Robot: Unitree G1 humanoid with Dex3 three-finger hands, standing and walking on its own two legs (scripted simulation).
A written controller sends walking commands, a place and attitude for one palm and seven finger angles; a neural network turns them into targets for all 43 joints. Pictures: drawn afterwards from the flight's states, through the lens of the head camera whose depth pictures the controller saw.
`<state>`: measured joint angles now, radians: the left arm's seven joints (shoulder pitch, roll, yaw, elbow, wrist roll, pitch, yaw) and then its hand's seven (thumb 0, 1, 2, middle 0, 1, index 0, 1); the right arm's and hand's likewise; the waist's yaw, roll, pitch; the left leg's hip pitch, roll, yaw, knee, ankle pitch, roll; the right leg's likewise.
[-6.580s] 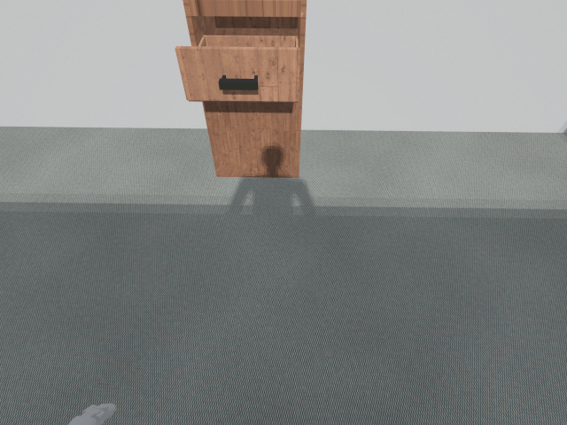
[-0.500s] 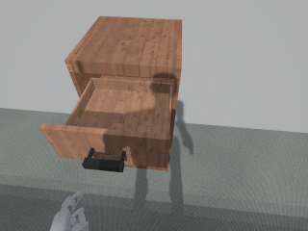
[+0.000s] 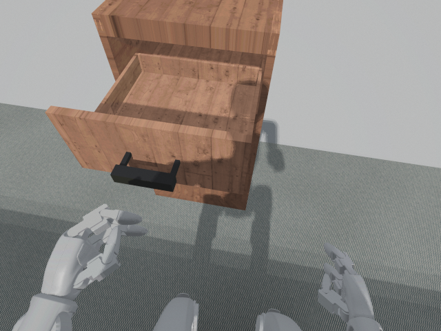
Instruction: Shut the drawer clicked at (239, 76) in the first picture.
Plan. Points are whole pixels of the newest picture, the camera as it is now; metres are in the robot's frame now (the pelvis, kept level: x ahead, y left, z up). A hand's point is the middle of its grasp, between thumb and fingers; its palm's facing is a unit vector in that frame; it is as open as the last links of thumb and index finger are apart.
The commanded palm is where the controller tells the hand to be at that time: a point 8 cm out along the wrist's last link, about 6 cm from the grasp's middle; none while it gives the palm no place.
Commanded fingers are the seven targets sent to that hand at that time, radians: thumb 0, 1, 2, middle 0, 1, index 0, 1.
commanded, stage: raise the hand and make a fist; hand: left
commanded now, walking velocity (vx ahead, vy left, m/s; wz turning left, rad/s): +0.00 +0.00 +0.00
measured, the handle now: (148, 169) +0.41 +0.19 +0.02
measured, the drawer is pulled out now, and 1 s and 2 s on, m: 0.28 0.28 0.28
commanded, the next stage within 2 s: bring the fist close to the handle in 1.26 s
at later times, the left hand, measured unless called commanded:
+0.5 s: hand (104, 255) +0.21 +0.19 +0.09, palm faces -0.11 -0.99 -0.03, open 3.1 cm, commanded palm +0.18 +0.25 +0.10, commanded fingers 0.00 0.90 0.90 -1.36 -1.56 -1.36 -1.56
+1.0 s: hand (110, 243) +0.22 +0.17 +0.12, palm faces -0.09 -0.99 -0.06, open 3.2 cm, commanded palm +0.18 +0.24 +0.13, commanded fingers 0.00 0.90 0.90 -1.40 -1.60 -1.40 -1.60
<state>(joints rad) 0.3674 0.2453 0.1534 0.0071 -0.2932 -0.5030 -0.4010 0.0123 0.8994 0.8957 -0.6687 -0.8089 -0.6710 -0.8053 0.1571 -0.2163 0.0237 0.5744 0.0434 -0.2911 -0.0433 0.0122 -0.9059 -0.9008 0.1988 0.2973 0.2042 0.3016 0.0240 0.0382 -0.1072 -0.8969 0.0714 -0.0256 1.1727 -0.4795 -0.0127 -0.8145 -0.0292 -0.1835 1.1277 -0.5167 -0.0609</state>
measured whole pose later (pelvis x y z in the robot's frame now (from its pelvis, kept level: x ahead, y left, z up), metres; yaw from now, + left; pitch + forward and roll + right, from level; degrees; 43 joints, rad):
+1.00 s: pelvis +0.04 +0.03 +0.03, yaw -1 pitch +9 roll -2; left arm 0.62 0.20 0.04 -0.34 -0.19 -0.25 -0.19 0.01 0.90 0.90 -1.40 -1.60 -1.40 -1.59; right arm 0.27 -0.22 0.03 0.47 0.04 -0.18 -0.02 0.01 -0.90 -0.90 0.20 0.30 0.21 0.30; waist -0.01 0.05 -0.12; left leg -0.68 0.04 0.04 0.99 -0.47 0.03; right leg -0.62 -0.05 -0.12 0.94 -0.47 0.00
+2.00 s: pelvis +0.03 +0.01 +0.01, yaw -1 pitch +15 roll -1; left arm 0.38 0.22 0.13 0.03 -0.25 -0.43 -0.30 0.01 0.90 0.89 -1.40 -1.60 -1.40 -1.60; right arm 0.22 -0.24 0.00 0.55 0.02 -0.20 -0.03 0.01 -0.91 -0.90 0.20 0.30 0.20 0.30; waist -0.03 0.03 -0.12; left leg -0.85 0.06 0.03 1.09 -0.49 0.01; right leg -0.80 -0.04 -0.13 1.06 -0.52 -0.03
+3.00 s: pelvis +0.03 +0.01 -0.01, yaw -2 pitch +20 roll -2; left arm 0.19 0.23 0.09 0.12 -0.19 -0.42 -0.19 0.01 0.90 0.89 -1.40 -1.60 -1.40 -1.60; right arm 0.21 -0.25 0.01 0.50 0.01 -0.10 -0.01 0.01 -0.91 -0.90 0.20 0.30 0.20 0.30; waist -0.04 0.03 -0.16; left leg -1.03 0.06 0.02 1.22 -0.54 0.01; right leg -0.98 -0.04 -0.13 1.19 -0.57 -0.03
